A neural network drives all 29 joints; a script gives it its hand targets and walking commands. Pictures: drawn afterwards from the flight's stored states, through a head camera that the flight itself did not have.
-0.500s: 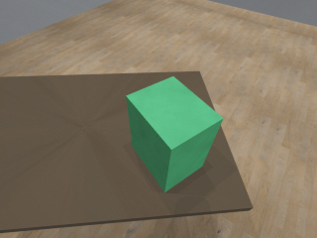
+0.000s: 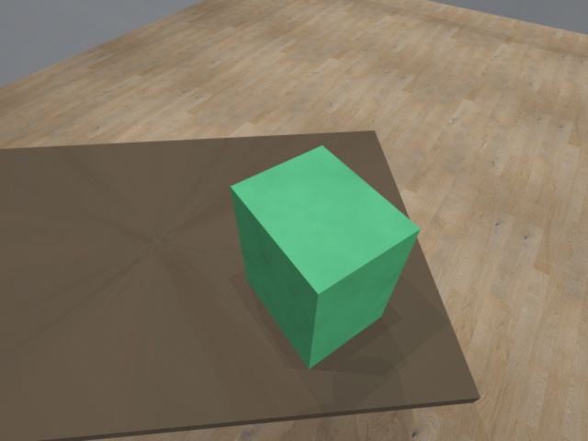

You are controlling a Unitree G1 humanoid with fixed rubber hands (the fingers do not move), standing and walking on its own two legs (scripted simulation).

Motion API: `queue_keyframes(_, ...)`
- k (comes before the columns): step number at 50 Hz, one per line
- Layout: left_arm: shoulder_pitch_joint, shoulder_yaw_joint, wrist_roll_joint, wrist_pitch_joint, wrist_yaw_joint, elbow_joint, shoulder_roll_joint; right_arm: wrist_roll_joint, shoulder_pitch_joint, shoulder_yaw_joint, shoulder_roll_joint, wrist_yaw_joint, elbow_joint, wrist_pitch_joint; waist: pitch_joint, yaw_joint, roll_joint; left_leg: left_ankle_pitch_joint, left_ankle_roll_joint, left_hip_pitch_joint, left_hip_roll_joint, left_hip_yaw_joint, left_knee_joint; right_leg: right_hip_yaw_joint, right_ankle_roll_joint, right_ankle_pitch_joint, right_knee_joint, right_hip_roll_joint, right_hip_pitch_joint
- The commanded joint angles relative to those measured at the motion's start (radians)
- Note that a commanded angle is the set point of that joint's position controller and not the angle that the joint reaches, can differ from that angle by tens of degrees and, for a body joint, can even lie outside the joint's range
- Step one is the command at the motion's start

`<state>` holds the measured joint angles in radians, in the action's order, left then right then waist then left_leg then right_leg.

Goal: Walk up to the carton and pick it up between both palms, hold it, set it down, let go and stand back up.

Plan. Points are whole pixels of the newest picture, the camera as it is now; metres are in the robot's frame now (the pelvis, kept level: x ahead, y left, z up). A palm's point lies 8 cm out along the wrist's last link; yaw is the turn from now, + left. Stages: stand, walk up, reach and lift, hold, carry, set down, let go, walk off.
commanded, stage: walk up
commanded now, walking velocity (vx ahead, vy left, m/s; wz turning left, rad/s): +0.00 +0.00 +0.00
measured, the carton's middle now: (315, 259) +0.38 -0.02 -0.01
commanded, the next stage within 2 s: none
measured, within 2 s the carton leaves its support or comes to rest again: neither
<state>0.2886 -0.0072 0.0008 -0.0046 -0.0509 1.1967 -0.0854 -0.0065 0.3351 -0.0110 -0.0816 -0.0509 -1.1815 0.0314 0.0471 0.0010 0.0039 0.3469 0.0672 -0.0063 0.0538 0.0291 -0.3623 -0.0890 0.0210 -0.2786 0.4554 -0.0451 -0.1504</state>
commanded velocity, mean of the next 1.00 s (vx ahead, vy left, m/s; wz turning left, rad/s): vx -0.10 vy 0.01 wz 0.00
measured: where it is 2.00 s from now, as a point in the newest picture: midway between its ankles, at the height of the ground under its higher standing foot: outside the picture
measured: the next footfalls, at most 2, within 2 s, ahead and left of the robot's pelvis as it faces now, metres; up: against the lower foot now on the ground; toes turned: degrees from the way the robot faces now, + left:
left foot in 0.40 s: +0.00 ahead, +0.23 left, +0.00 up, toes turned +2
right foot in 0.84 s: -0.16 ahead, -0.04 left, +0.00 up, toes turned +1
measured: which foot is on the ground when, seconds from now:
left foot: down 0.00-0.12, up 0.14-0.38, down 0.40-0.88, up 0.90-1.00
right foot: down 0.00-0.42, up 0.44-0.82, down 0.84-1.00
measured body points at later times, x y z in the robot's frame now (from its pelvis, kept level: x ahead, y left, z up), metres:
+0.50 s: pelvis -0.08 +0.09 -0.03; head -0.04 +0.14 +0.42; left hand -0.07 +0.36 -0.21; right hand +0.00 -0.15 -0.15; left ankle -0.04 +0.23 -0.74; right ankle -0.06 -0.09 -0.70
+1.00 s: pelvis -0.15 +0.06 +0.01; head -0.17 +0.01 +0.46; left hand -0.16 +0.28 -0.13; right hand -0.16 -0.17 -0.17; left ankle -0.13 +0.23 -0.69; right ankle -0.20 -0.04 -0.74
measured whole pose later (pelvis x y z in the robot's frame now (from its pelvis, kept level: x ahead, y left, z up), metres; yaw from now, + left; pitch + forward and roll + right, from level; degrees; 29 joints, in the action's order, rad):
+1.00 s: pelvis -0.15 +0.06 +0.01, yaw -2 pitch +0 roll +3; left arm 0.35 -0.01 0.02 0.04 -0.01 1.11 -0.12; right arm -0.01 0.32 0.04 -0.20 -0.01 -1.07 -0.06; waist -0.07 0.00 0.05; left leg 0.35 0.01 0.42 0.00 -0.04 -0.82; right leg 0.05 -0.03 -0.29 0.40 -0.01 -0.11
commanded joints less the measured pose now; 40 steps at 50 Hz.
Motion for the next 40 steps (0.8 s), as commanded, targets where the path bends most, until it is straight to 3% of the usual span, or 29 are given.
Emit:
queue_keyframes(1, 0.101, -0.009, 0.003, -0.003, -0.006, 0.0, -0.068, 0.0, 0.129, 0.013, -0.076, -0.005, -0.004, 0.002, 0.059, -0.001, 0.005, -0.573, -0.01, 0.103, -0.157, -0.09, 0.039, 0.071, -0.04, 0.367, -0.031, -0.081, 0.042)
queue_keyframes(2, 0.102, -0.008, 0.003, -0.003, -0.005, 0.001, -0.067, 0.0, 0.128, 0.013, -0.077, -0.006, -0.004, 0.002, 0.062, -0.001, 0.005, -0.569, -0.011, 0.101, -0.157, -0.09, 0.04, 0.071, -0.04, 0.363, -0.033, -0.08, 0.039)
queue_keyframes(3, 0.131, -0.065, 0.028, -0.003, -0.034, -0.064, -0.232, 0.001, 0.028, 0.096, -0.306, -0.018, 0.027, -0.041, 0.154, 0.095, 0.174, -0.544, -0.066, 0.292, -0.112, 0.014, -0.215, 0.155, -0.074, 0.84, 0.08, -0.253, 0.067)
queue_keyframes(4, 0.273, -0.085, 0.032, 0.003, -0.051, -0.024, -0.305, 0.001, -0.002, 0.096, -0.258, -0.019, 0.064, -0.059, 0.069, 0.134, 0.01, -0.129, -0.097, 0.44, -0.053, 0.069, -0.428, 0.307, -0.195, 1.314, 0.06, -0.413, 0.218)
queue_keyframes(5, 0.31, -0.082, 0.025, 0.013, -0.064, -0.005, -0.298, -0.005, 0.005, 0.094, -0.208, -0.012, 0.078, -0.075, 0.049, 0.129, -0.106, 0.373, -0.102, 0.51, -0.025, 0.057, -0.664, 0.436, -0.306, 1.46, 0.013, -0.553, 0.227)
queue_keyframes(6, 0.303, -0.084, 0.019, 0.018, -0.068, -0.008, -0.301, -0.012, -0.004, 0.096, -0.196, -0.005, 0.095, -0.085, 0.008, 0.102, -0.078, 0.391, -0.104, 0.483, -0.053, 0.002, -0.793, 0.442, -0.342, 1.366, -0.007, -0.591, 0.169)
queue_keyframes(8, 0.238, -0.098, 0.029, 0.015, -0.059, -0.051, -0.286, -0.026, -0.065, 0.097, -0.154, 0.014, 0.143, -0.094, -0.054, 0.107, -0.132, 0.318, -0.11, 0.382, -0.063, -0.055, -0.918, 0.363, -0.327, 1.071, -0.078, -0.516, -0.031)
queue_keyframes(10, 0.101, -0.094, 0.045, 0.018, -0.062, -0.086, -0.25, -0.019, -0.122, 0.1, -0.134, 0.033, 0.199, -0.106, 0.016, 0.073, -0.273, 0.189, -0.117, 0.361, -0.101, -0.145, -0.964, 0.258, -0.237, 0.719, -0.11, -0.392, -0.221)
queue_keyframes(12, -0.054, -0.089, 0.05, 0.024, -0.054, -0.134, -0.244, -0.012, -0.065, 0.11, -0.15, 0.039, 0.219, -0.115, 0.065, 0.005, -0.309, 0.153, -0.132, 0.389, -0.097, -0.129, -0.889, 0.17, -0.176, 0.573, -0.107, -0.329, -0.267)
queue_keyframes(13, -0.182, -0.076, 0.03, 0.027, -0.048, -0.148, -0.2, 0.001, -0.01, 0.086, -0.083, 0.04, 0.223, -0.095, 0.045, -0.092, -0.448, 0.131, -0.111, 0.334, -0.107, -0.101, -0.658, -0.003, -0.105, 0.489, -0.059, -0.163, -0.249)
queue_keyframes(14, -0.238, -0.078, 0.03, 0.028, -0.041, -0.169, -0.219, 0.007, 0.035, 0.083, -0.098, 0.04, 0.204, -0.077, 0.024, -0.109, -0.468, 0.108, -0.114, 0.354, -0.101, -0.061, -0.495, -0.025, -0.076, 0.498, -0.006, -0.131, -0.165)
queue_keyframes(17, -0.105, -0.078, 0.028, 0.037, -0.024, -0.146, -0.232, 0.015, 0.084, 0.086, -0.167, 0.014, 0.149, -0.048, -0.041, -0.07, -0.215, -0.187, -0.136, 0.199, -0.049, 0.061, -0.145, 0.011, -0.055, 0.423, 0.16, -0.124, -0.124)
queue_keyframes(18, -0.047, -0.082, 0.029, 0.043, -0.017, -0.128, -0.254, 0.015, 0.113, 0.085, -0.182, 0.01, 0.14, -0.046, -0.038, -0.063, -0.11, -0.272, -0.127, 0.099, -0.054, 0.036, -0.07, 0.041, -0.036, 0.264, 0.224, -0.116, -0.205)
queue_keyframes(19, 0.023, -0.078, 0.03, 0.052, -0.007, -0.124, -0.224, 0.005, 0.078, 0.095, -0.24, 0.01, 0.159, -0.042, -0.043, -0.028, 0.077, -0.364, -0.121, 0.036, -0.132, -0.043, -0.047, 0.02, -0.015, -0.041, 0.316, -0.063, -0.349)
queue_keyframes(20, 0.073, -0.065, 0.029, 0.07, -0.008, -0.149, -0.182, -0.01, 0.044, 0.11, -0.362, 0.012, 0.212, -0.043, -0.065, -0.006, 0.41, -0.553, -0.061, 0.124, -0.42, -0.318, -0.021, -0.009, 0.028, -0.446, 0.577, 0.032, -0.455)
queue_keyframes(21, 0.081, -0.069, 0.031, 0.097, -0.016, -0.157, -0.182, -0.012, 0.009, 0.114, -0.396, 0.014, 0.239, -0.056, -0.07, -0.014, 0.392, -0.424, 0.038, 0.379, -0.5, -0.379, 0.051, 0.085, 0.016, -0.423, 0.77, 0.018, -0.289)
queue_keyframes(22, 0.026, -0.074, 0.03, 0.112, -0.014, -0.193, -0.185, -0.016, -0.057, 0.124, -0.422, 0.018, 0.244, -0.067, -0.023, -0.035, 0.536, -0.141, 0.119, 0.548, -0.515, -0.483, 0.175, 0.125, 0.017, -0.408, 0.837, 0.02, -0.271)
queue_keyframes(23, -0.047, -0.099, 0.038, 0.123, 0.004, -0.21, -0.299, -0.026, -0.032, 0.134, -0.434, 0.018, 0.249, -0.071, 0.012, -0.1, 0.361, -0.006, 0.093, 0.465, -0.556, -0.648, 0.198, 0.211, 0.021, -0.337, 0.891, 0.005, -0.396)
queue_keyframes(24, -0.073, -0.11, 0.029, 0.117, 0.026, -0.211, -0.308, -0.02, -0.039, 0.112, -0.406, 0.014, 0.253, -0.073, 0.02, -0.079, 0.312, -0.13, 0.051, 0.394, -0.469, -0.561, 0.133, 0.269, 0.008, -0.279, 0.897, 0.008, -0.453)
queue_keyframes(25, -0.067, -0.091, 0.004, 0.096, 0.038, -0.215, -0.226, -0.002, -0.184, 0.092, -0.342, 0.01, 0.282, -0.082, 0.018, 0.037, 0.446, -0.278, 0.04, 0.455, -0.314, -0.285, 0.068, 0.236, -0.004, -0.263, 0.889, 0.019, -0.379)
queue_keyframes(26, 0.001, -0.094, 0.009, 0.088, 0.043, -0.191, -0.216, -0.009, -0.261, 0.097, -0.319, 0.011, 0.302, -0.082, -0.009, 0.085, 0.451, -0.362, 0.026, 0.382, -0.264, -0.153, 0.011, 0.176, 0.004, -0.201, 0.92, 0.053, -0.362)
queue_keyframes(27, 0.042, -0.092, 0.014, 0.082, 0.038, -0.162, -0.205, -0.008, -0.294, 0.09, -0.294, 0.016, 0.309, -0.076, -0.039, 0.096, 0.388, -0.485, 0.038, 0.293, -0.25, -0.104, -0.034, 0.136, 0.017, -0.182, 0.936, 0.079, -0.37)
queue_keyframes(28, 0.077, -0.096, 0.039, 0.092, 0.044, -0.155, -0.256, -0.029, -0.137, 0.11, -0.328, 0.012, 0.277, -0.068, -0.142, 0.016, 0.211, -0.079, 0.029, 0.174, -0.357, -0.262, 0.013, 0.135, 0.029, -0.079, 0.956, 0.07, -0.428)
queue_keyframes(30, -0.009, -0.109, 0.048, 0.099, 0.044, -0.197, -0.271, -0.009, -0.051, 0.102, -0.327, 0.01, 0.246, -0.054, -0.084, -0.015, 0.192, 0.127, 0.032, 0.212, -0.397, -0.405, 0.089, 0.185, 0.053, -0.077, 0.903, 0.048, -0.45)
queue_keyframes(34, -0.113, -0.098, 0.028, 0.082, 0.044, -0.246, -0.248, -0.021, 0.003, 0.097, -0.311, -0.001, 0.21, -0.033, -0.079, -0.064, 0.173, -0.076, 0.071, 0.183, -0.383, -0.389, 0.092, 0.159, 0.074, -0.173, 0.624, 0.052, -0.372)
queue_keyframes(35, -0.072, -0.058, 0.004, 0.062, 0.054, -0.229, -0.138, -0.001, -0.089, 0.062, -0.224, 0.007, 0.195, -0.04, -0.106, 0.02, 0.3, 0.049, 0.065, 0.311, -0.233, -0.228, 0.127, 0.134, 0.026, -0.253, 0.355, 0.054, -0.154)
queue_keyframes(36, -0.049, -0.061, 0.006, 0.052, 0.053, -0.219, -0.137, -0.012, -0.121, 0.071, -0.247, 0.011, 0.208, -0.046, -0.085, 0.001, 0.375, 0.105, 0.068, 0.315, -0.219, -0.238, 0.134, 0.066, 0.02, -0.325, 0.24, 0.087, -0.112)
queue_keyframes(38, 0.009, -0.065, -0.005, 0.044, 0.035, -0.18, -0.169, -0.019, -0.123, 0.079, -0.272, 0.019, 0.213, -0.052, -0.069, -0.001, 0.383, 0.052, 0.079, 0.295, -0.233, -0.271, 0.107, 0.049, 0.011, -0.263, 0.037, 0.083, -0.049)
queue_keyframes(40, 0.176, -0.065, -0.012, 0.034, 0.019, -0.103, -0.19, -0.015, -0.094, 0.089, -0.282, 0.024, 0.191, -0.062, -0.07, 0.055, 0.209, -0.013, 0.046, 0.328, -0.216, -0.209, -0.008, 0.022, 0.002, -0.02, -0.178, 0.092, 0.075)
